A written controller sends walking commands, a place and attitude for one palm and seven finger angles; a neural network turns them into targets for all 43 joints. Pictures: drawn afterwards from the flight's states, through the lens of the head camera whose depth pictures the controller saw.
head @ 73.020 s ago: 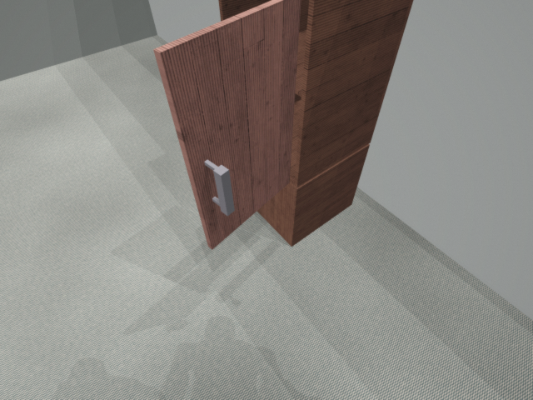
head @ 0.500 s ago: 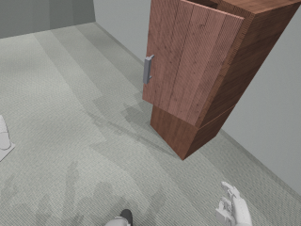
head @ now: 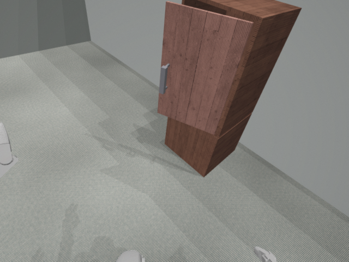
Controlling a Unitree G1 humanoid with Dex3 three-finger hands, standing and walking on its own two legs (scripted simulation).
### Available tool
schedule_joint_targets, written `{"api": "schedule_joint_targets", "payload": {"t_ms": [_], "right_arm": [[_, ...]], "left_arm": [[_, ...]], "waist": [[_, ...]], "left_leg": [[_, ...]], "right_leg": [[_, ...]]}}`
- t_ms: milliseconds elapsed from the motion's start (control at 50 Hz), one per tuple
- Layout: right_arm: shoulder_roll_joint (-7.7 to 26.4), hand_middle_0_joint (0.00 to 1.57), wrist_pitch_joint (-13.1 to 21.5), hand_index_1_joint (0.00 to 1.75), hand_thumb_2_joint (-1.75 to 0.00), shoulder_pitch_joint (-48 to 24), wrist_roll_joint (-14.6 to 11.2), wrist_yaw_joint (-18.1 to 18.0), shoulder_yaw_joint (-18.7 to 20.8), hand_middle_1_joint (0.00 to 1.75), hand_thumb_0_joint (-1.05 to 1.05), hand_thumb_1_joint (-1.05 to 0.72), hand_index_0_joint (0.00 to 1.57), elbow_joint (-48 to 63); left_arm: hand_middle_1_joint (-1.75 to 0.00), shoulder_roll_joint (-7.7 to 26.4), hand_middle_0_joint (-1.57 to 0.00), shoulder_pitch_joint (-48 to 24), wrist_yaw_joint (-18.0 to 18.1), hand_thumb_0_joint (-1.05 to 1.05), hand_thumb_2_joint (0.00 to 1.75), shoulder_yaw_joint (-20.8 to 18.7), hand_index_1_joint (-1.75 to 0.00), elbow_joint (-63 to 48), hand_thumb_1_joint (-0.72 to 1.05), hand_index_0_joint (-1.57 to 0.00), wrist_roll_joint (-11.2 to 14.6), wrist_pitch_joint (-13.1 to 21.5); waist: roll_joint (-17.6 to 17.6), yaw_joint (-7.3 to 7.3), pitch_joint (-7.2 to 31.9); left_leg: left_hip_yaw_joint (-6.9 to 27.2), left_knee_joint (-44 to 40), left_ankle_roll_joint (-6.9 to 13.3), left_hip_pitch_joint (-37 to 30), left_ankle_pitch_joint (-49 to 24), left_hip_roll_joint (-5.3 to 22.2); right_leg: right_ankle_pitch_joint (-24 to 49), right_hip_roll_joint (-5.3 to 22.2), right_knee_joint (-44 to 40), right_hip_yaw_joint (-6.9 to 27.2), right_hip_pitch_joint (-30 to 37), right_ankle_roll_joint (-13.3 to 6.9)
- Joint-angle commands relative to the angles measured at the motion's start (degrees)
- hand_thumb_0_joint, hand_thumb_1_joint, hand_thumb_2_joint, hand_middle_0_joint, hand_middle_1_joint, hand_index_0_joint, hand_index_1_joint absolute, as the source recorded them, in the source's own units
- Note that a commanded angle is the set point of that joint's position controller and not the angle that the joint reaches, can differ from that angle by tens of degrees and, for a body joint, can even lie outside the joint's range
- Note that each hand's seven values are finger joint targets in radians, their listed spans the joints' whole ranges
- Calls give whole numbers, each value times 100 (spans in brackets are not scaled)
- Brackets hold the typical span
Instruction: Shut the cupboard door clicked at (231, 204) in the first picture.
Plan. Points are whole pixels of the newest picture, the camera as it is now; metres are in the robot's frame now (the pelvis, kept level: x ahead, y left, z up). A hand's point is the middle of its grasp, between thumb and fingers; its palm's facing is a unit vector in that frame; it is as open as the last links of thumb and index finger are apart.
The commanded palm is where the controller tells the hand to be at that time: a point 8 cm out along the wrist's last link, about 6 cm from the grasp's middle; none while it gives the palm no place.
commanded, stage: stop stepping back and stand still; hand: left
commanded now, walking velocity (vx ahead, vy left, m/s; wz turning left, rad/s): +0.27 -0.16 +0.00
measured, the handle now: (165, 78) +0.97 +0.12 -0.07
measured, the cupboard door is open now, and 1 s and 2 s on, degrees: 21 21 21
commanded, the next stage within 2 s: let the arm hang, fingers relaxed in 0.50 s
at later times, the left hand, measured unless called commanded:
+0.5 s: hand (2, 182) +0.17 +0.29 +0.18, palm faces +0.49 -0.74 -0.47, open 7.4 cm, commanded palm +0.11 +0.32 +0.19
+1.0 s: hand out of the picture +0.03 +0.18 -0.16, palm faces +0.12 -0.97 -0.21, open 6.9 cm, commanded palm none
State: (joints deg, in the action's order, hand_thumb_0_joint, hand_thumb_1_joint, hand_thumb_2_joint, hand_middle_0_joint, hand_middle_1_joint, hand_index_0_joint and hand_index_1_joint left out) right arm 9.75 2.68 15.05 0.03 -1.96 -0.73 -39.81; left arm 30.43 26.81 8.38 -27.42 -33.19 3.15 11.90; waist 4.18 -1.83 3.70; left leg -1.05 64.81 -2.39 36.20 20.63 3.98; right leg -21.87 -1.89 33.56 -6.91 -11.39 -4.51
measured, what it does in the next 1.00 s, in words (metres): steps on the spot: left foot, then right foot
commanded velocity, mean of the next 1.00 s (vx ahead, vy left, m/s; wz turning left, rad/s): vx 0.05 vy -0.05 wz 0.00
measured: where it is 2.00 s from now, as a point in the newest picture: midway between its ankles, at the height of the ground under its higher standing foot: outside the picture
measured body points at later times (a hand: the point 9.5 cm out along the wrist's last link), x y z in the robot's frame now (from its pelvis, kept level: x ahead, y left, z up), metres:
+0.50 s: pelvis -0.03 +0.02 +0.00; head -0.03 +0.01 +0.45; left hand +0.13 +0.32 +0.21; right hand +0.11 -0.22 -0.10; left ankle -0.01 +0.15 -0.68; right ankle -0.02 -0.06 -0.73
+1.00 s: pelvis -0.01 -0.01 +0.01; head +0.02 -0.01 +0.46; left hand +0.02 +0.23 -0.14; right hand +0.06 -0.23 -0.14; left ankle +0.03 +0.14 -0.72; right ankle -0.01 -0.09 -0.73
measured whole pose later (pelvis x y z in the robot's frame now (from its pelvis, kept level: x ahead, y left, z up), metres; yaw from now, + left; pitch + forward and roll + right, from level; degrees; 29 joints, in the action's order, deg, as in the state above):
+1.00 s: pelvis -0.01 -0.01 +0.01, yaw +6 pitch -1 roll +0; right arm 10.4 -2.6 13.2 1.2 -0.3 -0.9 -56.7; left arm 10.7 14.3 1.0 -0.8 53.9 -0.6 -0.5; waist -0.1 0.3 -3.4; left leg 1.3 28.6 -2.7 17.4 10.5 2.6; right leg -16.9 -2.4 29.3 -3.1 -11.9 -3.2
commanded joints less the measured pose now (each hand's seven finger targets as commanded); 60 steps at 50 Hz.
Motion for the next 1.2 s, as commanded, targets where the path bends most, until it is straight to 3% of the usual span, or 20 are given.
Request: {"api": "schedule_joint_targets", "payload": {"t_ms": [0,40,60,80,120,200,280,320,340,360,380,460,540,560,580,640,720,780,940,1180], "right_arm": [[806,20,304,30,-90,-793,0,-310,227,30,0,-90,20,1032],[805,20,389,30,-90,-604,21,-397,181,30,0,-90,20,1103],[966,20,449,30,-90,-533,-33,-433,248,30,0,-90,20,1232],[1092,20,459,30,-90,-555,-7,-422,291,30,0,-90,20,1359],[915,20,528,30,-90,-662,101,-345,285,30,0,-90,20,1224],[862,20,542,30,-90,-681,127,-158,322,30,0,-90,20,1161],[855,20,363,30,-90,-549,63,-185,321,30,0,-90,20,1271],[834,20,254,30,-90,-524,22,-202,323,30,0,-90,20,1261],[748,20,210,30,-90,-478,13,-198,325,30,0,-90,20,1271],[752,20,259,30,-90,-442,21,-193,278,30,0,-90,20,1300],[737,20,350,30,-90,-532,-1,-183,286,30,0,-90,20,1201],[798,20,332,30,-90,-728,36,-231,253,30,0,-90,20,1094],[818,20,479,30,-90,-745,35,-346,281,30,0,-90,20,1107],[921,20,506,30,-90,-724,-1,-382,345,30,0,-90,20,1155],[1947,20,676,30,-90,-548,130,317,532,30,0,-90,20,120],[1509,20,61,30,-90,-284,183,179,307,30,0,-90,20,501],[1532,20,-116,30,-90,-838,156,131,232,30,0,-90,20,403],[968,20,-287,30,-90,-521,134,207,147,30,0,-90,20,-66],[649,20,-328,30,-90,-304,132,88,179,30,0,-90,20,-1359],[491,20,-305,30,-90,272,74,-19,153,30,0,-90,20,-2288]], "left_arm": [[-30,276,-20,-722,234,0,90,31,-30,62,90,-20,-55,-104],[-30,267,-20,-615,285,0,90,145,-30,-557,90,-20,-33,-66],[-30,346,-20,-517,269,0,90,97,-30,-931,90,-20,53,-45],[-30,528,-20,-574,269,0,90,-102,-30,-1447,90,-20,68,73],[-30,955,-20,-344,130,0,90,-593,-30,-1568,90,-20,65,272],[-30,689,-20,175,118,0,90,-715,-30,-1751,90,-20,-84,291],[-30,438,-20,548,170,0,90,-635,-30,-802,90,-20,-45,66],[-30,448,-20,547,224,0,90,-608,-30,-438,90,-20,-68,-42],[-30,571,-20,493,264,0,90,-664,-30,-330,90,-20,-83,-72],[-30,692,-20,461,323,0,90,-741,-30,-267,90,-20,-74,-58],[-30,635,-20,61,373,0,90,-631,-30,-399,90,-20,-43,5],[-30,435,-20,-304,348,0,90,-347,-30,-657,90,-20,-118,109],[-30,437,-20,-537,379,0,90,-239,-30,-952,90,-20,-132,262],[-30,528,-20,-518,371,0,90,-316,-30,-1087,90,-20,-128,285],[-30,-1061,-20,-156,-614,0,90,2247,-30,3677,90,-20,-629,-695],[-30,-1366,-20,-627,-769,0,90,2275,-30,3957,90,-20,-435,-1375],[-30,-971,-20,-784,-821,0,90,2366,-30,5634,90,-20,-393,-1248],[-30,-541,-20,-1268,-814,0,90,2462,-30,6731,90,-20,-432,-1149],[-30,-1250,-20,-1211,-696,0,90,2494,-30,8485,90,-20,-385,-1098],[-30,-1455,-20,-821,-654,0,90,2587,-30,9627,90,-20,-353,-1136]], "waist": [[-96,228,-874],[-285,361,-515],[-1084,431,-363],[-2189,414,-226],[-1786,412,-178],[-2306,265,-307],[-1964,277,-174],[-1112,254,-80],[-32,260,-117],[534,240,-109],[717,217,48],[249,268,-339],[-319,286,-361],[-750,292,-366],[-1754,574,-616],[-1664,442,82],[-127,-53,292],[158,352,-20],[-882,272,2],[-398,233,-654]], "left_leg": [[-340,-2035,242,-1099,532,155],[-748,-3491,248,-2142,153,-103],[99,-4328,440,-2627,200,412],[1979,-4801,807,-3187,-247,1472],[2864,-5413,1092,-2673,337,2030],[863,-5367,822,-1307,1102,1489],[172,-4931,497,-657,1874,1116],[-175,-3625,385,-327,1748,661],[-400,-2179,292,133,1280,234],[-312,-1046,204,310,736,-147],[-88,-445,152,349,822,-94],[-50,-1624,189,-816,255,159],[-342,-3471,257,-2368,-651,-102],[103,-3950,357,-2473,-545,174],[1017,-3381,663,-2248,-3109,984],[1975,-4241,1206,-1686,-3119,1457],[951,-3580,826,-1487,-2522,697],[87,-3053,152,-1827,-236,-317],[284,-3830,209,-2668,-1552,46],[241,-4426,255,-2746,-1573,223]], "right_leg": [[-1545,1583,-1869,1314,-1070,-596],[-1379,1106,-1085,786,-980,-358],[-787,727,178,422,-1176,-48],[-756,116,1416,16,-2010,348],[-846,173,2381,674,-2085,437],[82,267,1649,341,-822,428],[-43,-192,120,-388,593,359],[-456,144,-691,202,1003,93],[-977,1038,-1371,1751,893,-374],[-191,2002,-1916,3075,761,-818],[126,2263,-1882,3232,751,-997],[597,1808,-1511,1667,-365,-644],[-246,1305,-1308,1061,-892,-161],[-196,1155,-878,960,-893,4],[973,978,950,173,-1759,383],[-1326,279,2574,747,-1542,602],[671,341,-92,738,77,509],[854,1604,-1416,2190,-742,-151],[1435,835,-1450,1405,-199,129],[1355,674,-1752,1189,-9,188]]}}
